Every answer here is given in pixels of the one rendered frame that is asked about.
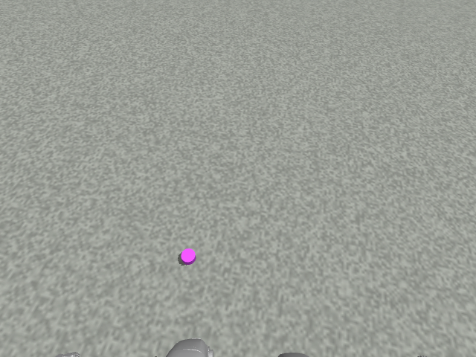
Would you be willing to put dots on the tin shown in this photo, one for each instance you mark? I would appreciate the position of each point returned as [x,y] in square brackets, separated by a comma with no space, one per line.
[188,256]

